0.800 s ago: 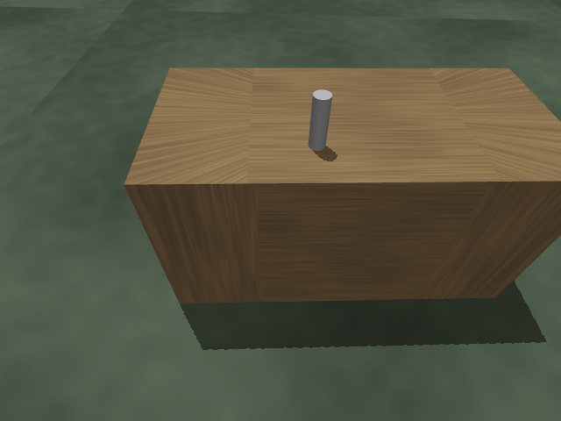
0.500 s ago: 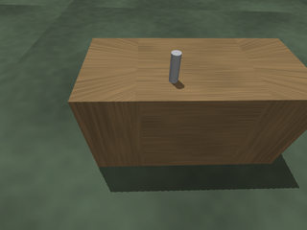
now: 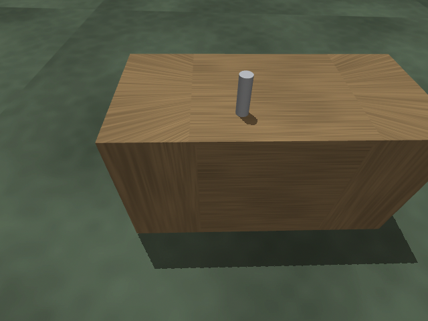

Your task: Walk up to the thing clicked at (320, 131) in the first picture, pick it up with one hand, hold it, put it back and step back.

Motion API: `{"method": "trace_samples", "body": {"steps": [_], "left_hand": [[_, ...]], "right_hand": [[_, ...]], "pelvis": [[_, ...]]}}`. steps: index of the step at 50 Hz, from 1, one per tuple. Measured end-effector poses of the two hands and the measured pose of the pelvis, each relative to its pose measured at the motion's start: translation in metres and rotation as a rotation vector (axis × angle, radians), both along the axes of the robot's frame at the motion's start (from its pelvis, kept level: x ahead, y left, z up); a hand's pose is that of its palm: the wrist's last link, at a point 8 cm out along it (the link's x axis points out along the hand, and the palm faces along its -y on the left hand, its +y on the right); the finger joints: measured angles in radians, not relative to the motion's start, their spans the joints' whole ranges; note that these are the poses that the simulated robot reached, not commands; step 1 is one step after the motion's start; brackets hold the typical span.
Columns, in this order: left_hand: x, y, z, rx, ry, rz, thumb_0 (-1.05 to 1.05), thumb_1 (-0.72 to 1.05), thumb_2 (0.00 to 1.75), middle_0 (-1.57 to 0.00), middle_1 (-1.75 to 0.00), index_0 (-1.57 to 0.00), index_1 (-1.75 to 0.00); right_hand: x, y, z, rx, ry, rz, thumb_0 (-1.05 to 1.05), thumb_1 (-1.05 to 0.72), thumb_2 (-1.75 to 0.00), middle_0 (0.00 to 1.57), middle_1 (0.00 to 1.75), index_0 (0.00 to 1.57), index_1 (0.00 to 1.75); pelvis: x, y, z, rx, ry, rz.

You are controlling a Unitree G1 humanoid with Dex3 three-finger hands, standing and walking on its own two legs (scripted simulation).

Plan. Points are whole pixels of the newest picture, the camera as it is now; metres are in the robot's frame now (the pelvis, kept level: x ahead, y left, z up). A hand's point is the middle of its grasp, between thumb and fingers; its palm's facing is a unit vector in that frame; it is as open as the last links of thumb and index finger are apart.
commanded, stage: stand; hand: right
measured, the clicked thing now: (244, 94) +0.82 -0.09 -0.05
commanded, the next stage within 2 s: walk up in 0.32 s
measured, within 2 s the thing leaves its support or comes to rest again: neither
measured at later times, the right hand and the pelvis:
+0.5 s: hand out of the picture +0.09 -0.26 -0.16, palm faces -0.08 +0.93 -0.36, open 7.4 cm; pelvis +0.02 +0.01 -0.01, yaw +2 degrees
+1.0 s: hand (312, 306) +0.19 -0.20 -0.15, palm faces -0.01 +0.93 -0.37, open 7.4 cm; pelvis +0.17 +0.07 -0.01, yaw +0 degrees
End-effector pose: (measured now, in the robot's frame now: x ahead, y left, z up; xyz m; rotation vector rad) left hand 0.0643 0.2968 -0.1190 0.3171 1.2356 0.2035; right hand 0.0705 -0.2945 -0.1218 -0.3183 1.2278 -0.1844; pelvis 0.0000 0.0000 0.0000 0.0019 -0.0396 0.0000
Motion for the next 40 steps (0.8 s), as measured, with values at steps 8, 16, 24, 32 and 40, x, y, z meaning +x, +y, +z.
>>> {"method": "trace_samples", "body": {"steps": [8,16,24,32,40], "left_hand": [[0.000,0.001,0.000,0.004,-0.002,-0.001,0.01,0.91,0.90,-0.20,-0.30,-0.21,-0.30],[0.001,0.001,0.000,0.002,-0.004,-0.002,0.01,0.91,0.90,-0.20,-0.30,-0.21,-0.30],[-0.009,0.023,0.001,0.007,-0.060,0.045,0.00,0.90,0.90,-0.20,-0.30,-0.21,-0.30],[-0.021,0.080,-0.015,0.022,0.052,0.091,0.01,0.90,0.90,-0.21,-0.30,-0.21,-0.30],[0.050,0.102,-0.015,0.007,0.034,0.030,0.01,0.91,0.90,-0.20,-0.30,-0.20,-0.30]], "right_hand": [[0.000,0.000,0.000,0.001,0.000,-0.003,0.00,-0.91,-0.89,0.20,0.30,0.20,0.30],[-0.001,0.000,0.001,-0.002,0.001,-0.004,0.00,-0.91,-0.89,0.20,0.30,0.20,0.30],[0.009,-0.007,0.000,-0.022,0.016,0.035,0.00,-0.91,-0.89,0.20,0.30,0.20,0.30],[0.062,0.018,0.011,-0.076,-0.028,0.083,0.00,-0.91,-0.89,0.20,0.30,0.20,0.30],[0.084,0.049,0.023,-0.077,-0.078,0.032,0.00,-0.91,-0.89,0.20,0.30,0.20,0.30]], "pelvis": [[0.000,0.000,0.000,-0.002,-0.001,0.000],[0.000,0.000,0.000,-0.001,-0.001,-0.001],[0.015,0.010,-0.008,-0.020,0.000,0.026],[0.056,0.049,-0.020,-0.028,-0.013,0.053],[0.103,0.072,-0.014,0.000,-0.026,0.028]]}}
